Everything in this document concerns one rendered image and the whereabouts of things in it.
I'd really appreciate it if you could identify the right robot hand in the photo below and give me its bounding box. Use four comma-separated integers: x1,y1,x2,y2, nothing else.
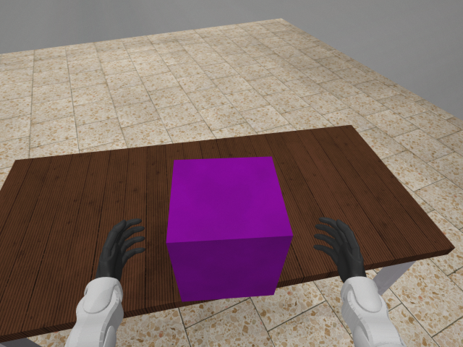
313,217,367,283

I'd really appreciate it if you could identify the robot right forearm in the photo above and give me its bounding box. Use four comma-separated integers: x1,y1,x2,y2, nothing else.
340,276,407,347

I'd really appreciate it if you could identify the table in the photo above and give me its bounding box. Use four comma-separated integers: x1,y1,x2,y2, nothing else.
0,125,455,347

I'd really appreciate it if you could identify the carton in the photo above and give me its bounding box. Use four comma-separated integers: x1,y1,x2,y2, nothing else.
166,156,293,302

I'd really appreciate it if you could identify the robot left forearm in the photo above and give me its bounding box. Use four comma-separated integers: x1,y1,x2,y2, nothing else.
64,277,124,347

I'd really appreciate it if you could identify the left robot hand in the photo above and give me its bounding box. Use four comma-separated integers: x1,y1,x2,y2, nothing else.
95,218,145,281

